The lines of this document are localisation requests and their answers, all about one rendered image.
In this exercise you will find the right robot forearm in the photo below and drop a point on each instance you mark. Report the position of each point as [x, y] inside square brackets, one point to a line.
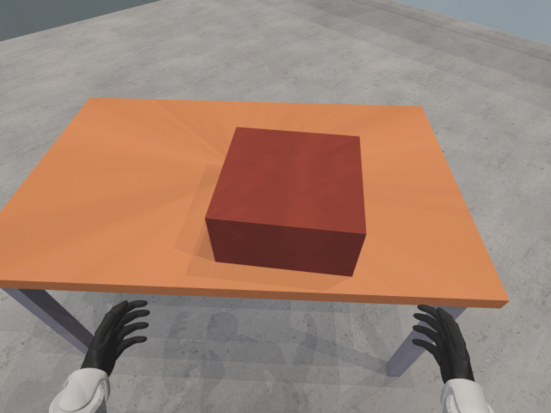
[464, 396]

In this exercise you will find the table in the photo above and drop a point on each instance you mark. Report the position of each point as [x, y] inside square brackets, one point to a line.
[118, 205]

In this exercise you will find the robot right hand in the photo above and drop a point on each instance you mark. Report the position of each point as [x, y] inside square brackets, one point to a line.
[450, 351]

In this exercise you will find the robot left hand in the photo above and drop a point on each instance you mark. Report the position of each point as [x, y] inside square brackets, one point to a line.
[108, 344]

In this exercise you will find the left robot forearm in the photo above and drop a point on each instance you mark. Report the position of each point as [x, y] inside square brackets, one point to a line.
[85, 391]

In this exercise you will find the carton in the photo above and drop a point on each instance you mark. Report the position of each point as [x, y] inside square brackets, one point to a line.
[289, 200]

